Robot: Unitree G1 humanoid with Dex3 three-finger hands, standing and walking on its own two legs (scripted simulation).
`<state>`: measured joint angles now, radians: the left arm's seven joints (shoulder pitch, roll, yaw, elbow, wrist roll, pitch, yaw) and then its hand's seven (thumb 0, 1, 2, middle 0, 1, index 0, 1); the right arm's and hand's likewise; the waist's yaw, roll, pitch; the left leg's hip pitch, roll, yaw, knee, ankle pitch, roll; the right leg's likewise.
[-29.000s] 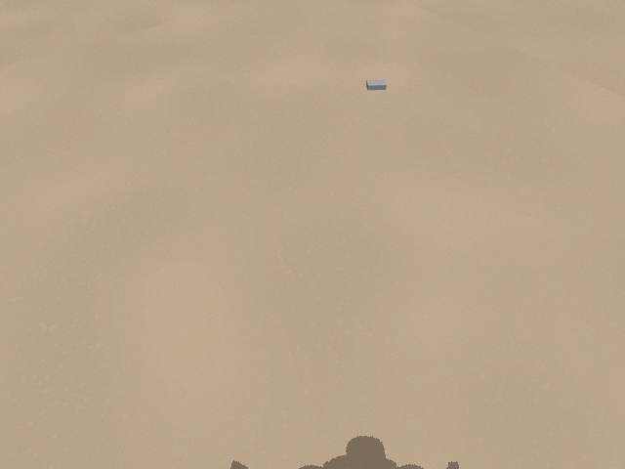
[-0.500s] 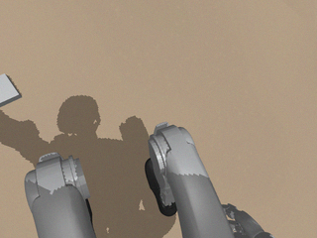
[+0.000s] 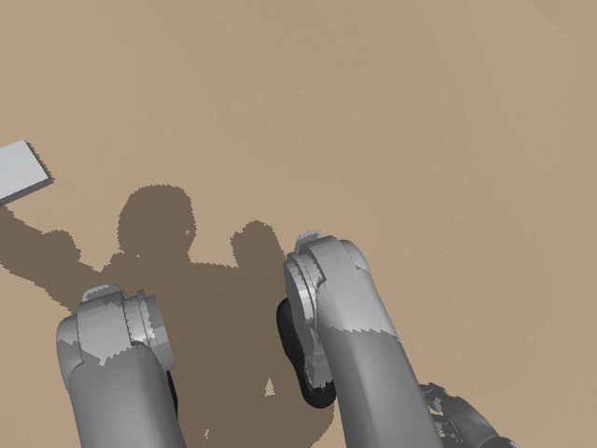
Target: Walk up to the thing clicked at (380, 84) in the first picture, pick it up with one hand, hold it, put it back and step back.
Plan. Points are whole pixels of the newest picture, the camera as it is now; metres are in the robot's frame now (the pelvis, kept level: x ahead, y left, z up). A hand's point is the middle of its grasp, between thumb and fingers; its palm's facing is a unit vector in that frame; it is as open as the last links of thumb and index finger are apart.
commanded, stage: rise first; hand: left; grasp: from above
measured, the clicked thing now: out of the picture +0.50 +0.32 -0.31
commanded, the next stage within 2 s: none
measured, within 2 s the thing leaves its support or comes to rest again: neither
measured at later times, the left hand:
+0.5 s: hand out of the picture +0.46 +0.37 -0.17, palm faces -0.38 -0.18 -0.91, open 13.7 cm
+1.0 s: hand out of the picture +0.46 +0.37 -0.17, palm faces -0.38 -0.17 -0.91, open 13.6 cm
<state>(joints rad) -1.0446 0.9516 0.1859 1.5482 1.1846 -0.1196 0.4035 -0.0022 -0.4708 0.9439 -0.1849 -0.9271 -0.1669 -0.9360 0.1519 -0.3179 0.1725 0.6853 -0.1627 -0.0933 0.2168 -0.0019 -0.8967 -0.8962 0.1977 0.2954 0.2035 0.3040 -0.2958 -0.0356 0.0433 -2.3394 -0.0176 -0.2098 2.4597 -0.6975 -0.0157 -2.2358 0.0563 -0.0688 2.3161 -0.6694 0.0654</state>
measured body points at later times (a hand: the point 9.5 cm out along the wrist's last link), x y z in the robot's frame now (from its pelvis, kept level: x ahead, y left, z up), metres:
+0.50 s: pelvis +0.00 +0.00 +0.00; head +0.25 +0.09 +0.36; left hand +0.47 +0.38 -0.12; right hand +0.05 -0.27 -0.08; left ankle +0.07 +0.13 -0.29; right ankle +0.11 -0.14 -0.29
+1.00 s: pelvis +0.00 +0.00 +0.00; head +0.25 +0.10 +0.36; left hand +0.47 +0.37 -0.12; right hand +0.05 -0.27 -0.08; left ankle +0.07 +0.13 -0.29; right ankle +0.11 -0.14 -0.29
